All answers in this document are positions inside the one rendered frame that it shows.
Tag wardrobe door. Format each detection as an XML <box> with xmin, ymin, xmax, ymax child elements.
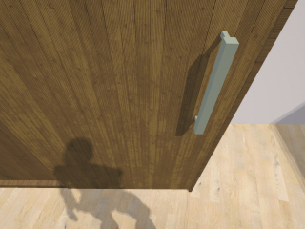
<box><xmin>0</xmin><ymin>0</ymin><xmax>287</xmax><ymax>190</ymax></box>
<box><xmin>0</xmin><ymin>120</ymin><xmax>59</xmax><ymax>180</ymax></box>

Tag handle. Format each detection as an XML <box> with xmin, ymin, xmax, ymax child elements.
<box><xmin>193</xmin><ymin>31</ymin><xmax>239</xmax><ymax>135</ymax></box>

